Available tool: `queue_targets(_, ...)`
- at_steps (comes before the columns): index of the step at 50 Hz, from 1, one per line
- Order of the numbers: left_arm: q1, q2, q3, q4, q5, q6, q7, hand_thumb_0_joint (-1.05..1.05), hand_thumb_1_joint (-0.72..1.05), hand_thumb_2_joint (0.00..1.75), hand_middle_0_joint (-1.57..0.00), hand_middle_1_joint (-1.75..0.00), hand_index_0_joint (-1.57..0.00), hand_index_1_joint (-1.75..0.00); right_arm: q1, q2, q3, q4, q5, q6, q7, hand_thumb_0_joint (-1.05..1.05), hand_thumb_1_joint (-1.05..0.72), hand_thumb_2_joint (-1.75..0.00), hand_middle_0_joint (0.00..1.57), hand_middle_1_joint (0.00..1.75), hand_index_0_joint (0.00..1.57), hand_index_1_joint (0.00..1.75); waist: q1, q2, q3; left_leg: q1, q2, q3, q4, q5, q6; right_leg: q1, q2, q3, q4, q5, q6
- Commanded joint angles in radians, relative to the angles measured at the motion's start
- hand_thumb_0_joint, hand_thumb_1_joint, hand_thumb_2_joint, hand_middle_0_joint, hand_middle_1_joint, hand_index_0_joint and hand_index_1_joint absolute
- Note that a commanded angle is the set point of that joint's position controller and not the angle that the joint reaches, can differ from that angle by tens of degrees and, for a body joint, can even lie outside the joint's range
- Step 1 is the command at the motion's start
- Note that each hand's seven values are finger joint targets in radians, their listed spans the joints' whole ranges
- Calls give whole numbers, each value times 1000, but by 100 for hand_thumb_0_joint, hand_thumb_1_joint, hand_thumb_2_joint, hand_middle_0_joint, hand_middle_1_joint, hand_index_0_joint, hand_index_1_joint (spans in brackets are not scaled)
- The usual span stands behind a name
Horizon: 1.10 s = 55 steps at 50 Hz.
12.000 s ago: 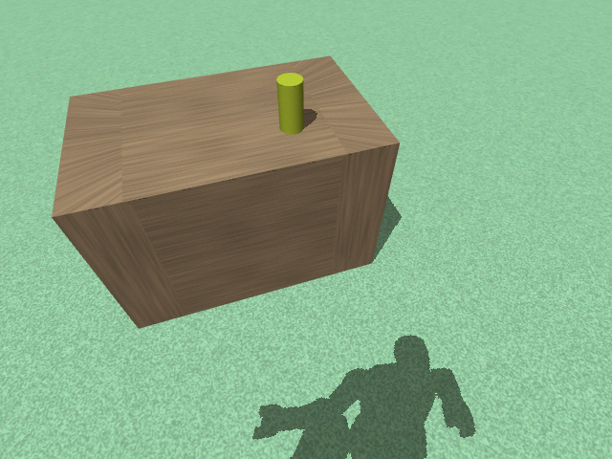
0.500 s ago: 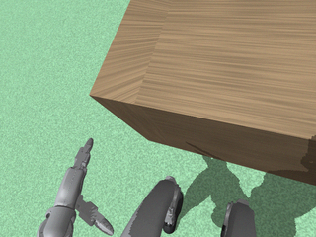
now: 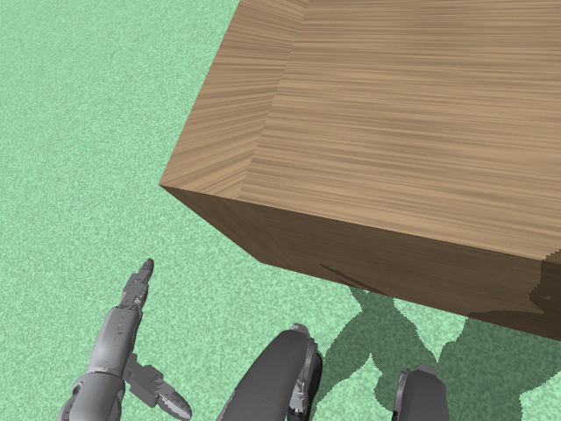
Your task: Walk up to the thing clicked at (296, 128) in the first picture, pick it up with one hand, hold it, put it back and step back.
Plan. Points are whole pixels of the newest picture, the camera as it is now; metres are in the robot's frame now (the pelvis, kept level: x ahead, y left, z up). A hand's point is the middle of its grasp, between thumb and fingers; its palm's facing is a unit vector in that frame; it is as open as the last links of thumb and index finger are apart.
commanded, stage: settle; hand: right
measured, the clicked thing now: out of the picture +0.56 -0.27 +0.05
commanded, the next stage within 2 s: lift in 0.22 s
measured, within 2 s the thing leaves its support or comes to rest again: neither
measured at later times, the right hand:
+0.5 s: hand out of the picture +0.55 -0.27 +0.06, palm faces +0.33 +0.95 -0.03, open 10.1 cm
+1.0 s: hand out of the picture +0.48 -0.25 +0.14, palm faces +0.31 +0.95 -0.01, open 10.1 cm
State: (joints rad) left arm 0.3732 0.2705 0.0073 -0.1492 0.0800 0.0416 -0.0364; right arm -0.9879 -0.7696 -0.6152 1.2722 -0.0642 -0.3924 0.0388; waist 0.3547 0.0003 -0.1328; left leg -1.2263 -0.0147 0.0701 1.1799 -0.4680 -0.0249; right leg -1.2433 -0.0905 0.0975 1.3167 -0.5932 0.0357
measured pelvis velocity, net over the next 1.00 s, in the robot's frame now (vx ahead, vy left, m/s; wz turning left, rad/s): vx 0.02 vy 0.00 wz -0.04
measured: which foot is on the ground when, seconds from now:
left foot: down 0.00-1.00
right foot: down 0.00-1.00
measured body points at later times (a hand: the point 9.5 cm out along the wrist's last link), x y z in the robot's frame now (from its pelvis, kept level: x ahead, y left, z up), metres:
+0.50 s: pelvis +0.00 +0.00 +0.02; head +0.17 -0.05 +0.43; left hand +0.15 +0.27 +0.03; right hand +0.53 -0.32 +0.07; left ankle +0.04 +0.14 -0.62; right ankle +0.00 -0.13 -0.62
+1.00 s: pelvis +0.02 +0.00 +0.06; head +0.10 -0.02 +0.50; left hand +0.17 +0.27 +0.03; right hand +0.46 -0.30 +0.14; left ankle +0.04 +0.14 -0.62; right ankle +0.00 -0.13 -0.62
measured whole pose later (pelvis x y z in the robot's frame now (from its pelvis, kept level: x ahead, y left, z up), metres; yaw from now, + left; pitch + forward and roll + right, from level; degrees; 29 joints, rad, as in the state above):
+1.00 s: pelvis +0.02 +0.00 +0.06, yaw -2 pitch +18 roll +2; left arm 0.39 0.27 0.08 0.12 0.02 0.01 0.00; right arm -0.70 -0.43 -0.47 0.95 0.07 -0.27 0.03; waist 0.15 -0.03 -0.15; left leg -0.84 0.02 0.02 0.94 -0.41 -0.03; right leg -0.82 -0.06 0.03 1.02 -0.51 0.02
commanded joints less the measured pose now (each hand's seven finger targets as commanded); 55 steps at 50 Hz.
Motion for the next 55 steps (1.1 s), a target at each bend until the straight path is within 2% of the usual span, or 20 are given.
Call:
queue_targets(1,-3,170,133,-151,-3,-42,19,0,-53,3,-5,-5,-6,-4,-418,-277,-1,-204,-7,-69,-12,0,-23,-137,129,148,135,148,-23,-377,-553,311,-38,-13,-95,362,44,448,28,-29,-158,540,-28)
queue_targets(3,-2,180,132,-191,-7,-41,20,0,-52,2,-5,-5,-6,-3,-413,-292,-12,-195,-10,-66,-11,0,-22,-136,128,147,134,147,-20,-347,-590,359,-38,-9,-103,381,42,458,30,-27,-170,543,-29)
queue_targets(5,26,159,109,-170,-4,-40,16,0,-53,3,-5,-5,-6,-4,-389,-240,21,-155,-8,-57,2,0,-21,-138,128,149,133,149,-13,-346,-591,369,-39,-7,-107,396,40,463,33,-31,-174,547,-31)
queue_targets(8,41,169,116,-203,-11,-42,16,0,-53,3,-5,-5,-6,-4,-391,-290,-22,-203,8,-55,8,0,-21,-141,128,150,134,150,-13,-330,-646,428,-35,-7,-107,453,38,474,37,-30,-173,590,-30)
queue_targets(11,72,157,106,-165,-17,-37,14,0,-52,2,-5,-5,-6,-4,-386,-272,-10,-185,19,-48,13,0,-21,-141,128,151,134,151,-12,-308,-573,400,-35,-8,-117,424,38,446,39,-32,-184,556,-33)
queue_targets(13,40,188,152,-180,-20,-42,22,0,-52,2,-5,-5,-6,-4,-432,-304,-22,-225,18,-57,4,0,-23,-140,129,151,135,151,-12,-295,-543,384,-31,-15,-135,374,38,436,40,-38,-193,482,-39)
queue_targets(17,22,160,120,-159,-19,-50,22,0,-52,3,-5,-5,-6,-4,-432,-263,1,-201,14,-59,-4,0,-21,-134,127,145,131,145,-26,-307,-517,365,-31,-17,-149,322,38,444,42,-43,-217,421,-36)
queue_targets(21,40,148,107,-136,-15,-56,21,0,-52,3,-4,-5,-6,-3,-385,-212,34,-202,13,-47,2,0,-15,-131,125,142,130,142,-52,-337,-538,365,-31,-14,-153,330,40,488,41,-47,-227,462,-30)
queue_targets(25,35,178,141,-142,-16,-62,28,0,-52,3,-4,-5,-6,-3,-436,-247,18,-375,38,-45,9,0,-14,-130,125,141,129,141,-77,-406,-715,424,-30,-10,-147,400,42,629,37,-42,-219,618,-20)
queue_targets(27,64,176,139,-94,-20,-55,30,0,-52,3,-4,-5,-6,-4,-342,-213,4,-316,53,-28,7,0,-17,-132,128,144,133,144,-75,-346,-684,475,-31,-5,-159,459,39,604,45,-44,-223,658,-22)
queue_targets(30,15,184,148,-102,-28,-60,38,0,-53,3,-4,-5,-6,-4,-401,-209,13,-407,64,-34,-7,0,-20,-133,130,145,134,145,-93,-326,-671,490,-31,-12,-182,450,37,619,45,-51,-245,638,-26)
queue_targets(34,55,138,120,10,-35,-58,35,0,-53,4,-5,-5,-6,-4,-262,-113,37,-274,69,-20,-21,0,-20,-135,131,147,136,147,-111,-226,-450,484,-29,-17,-226,374,36,505,52,-63,-309,470,-35)
queue_targets(35,38,115,90,-10,-35,-64,31,0,-53,4,-5,-5,-6,-4,-263,-89,56,-311,69,-20,-17,0,-21,-137,131,148,136,148,-121,-243,-467,495,-27,-19,-231,372,36,524,51,-65,-319,469,-36)
queue_targets(42,47,164,163,-8,-50,-77,36,0,-54,4,-5,-5,-6,-4,-189,-10,86,-541,117,18,5,0,-17,-137,131,149,136,149,-173,-225,-612,641,-19,-19,-252,509,31,688,64,-77,-360,628,-29)
queue_targets(45,47,187,202,73,-64,-73,46,0,-55,5,-5,-5,-5,-5,-145,29,94,-544,141,47,-5,0,-21,-139,133,151,138,151,-181,-158,-508,636,-19,-11,-294,483,30,705,64,-74,-402,622,-30)
queue_targets(47,26,162,184,110,-69,-80,50,0,-55,5,-5,-5,-5,-5,-104,106,140,-522,148,58,-11,0,-20,-138,133,150,138,150,-184,-114,-402,619,-16,-15,-317,434,33,663,62,-77,-430,561,-33)
queue_targets(48,24,127,153,136,-71,-80,47,0,-55,5,-5,-5,-5,-5,-98,131,157,-574,148,57,-13,0,-21,-138,132,149,137,149,-217,-116,-378,638,-13,-17,-327,420,35,651,66,-83,-451,535,-34)
queue_targets(50,19,111,143,158,-74,-83,50,0,-55,5,-5,-5,-5,-5,-103,120,157,-646,150,58,-15,0,-17,-136,130,148,135,148,-235,-116,-421,686,-8,-27,-343,425,33,679,68,-91,-467,515,-37)
queue_targets(54,33,72,112,213,-77,-84,50,0,-54,5,-5,-5,-5,-5,22,232,217,-666,169,91,-7,0,-16,-136,130,148,135,148,-251,-106,-385,720,-6,-23,-368,450,32,732,73,-97,-500,564,-29)
queue_targets(55,24,83,126,202,-80,-82,53,0,-54,4,-5,-5,-6,-5,15,215,212,-714,177,93,-7,0,-18,-136,129,147,134,147,-258,-104,-391,729,-5,-23,-379,443,30,750,74,-99,-506,563,-29)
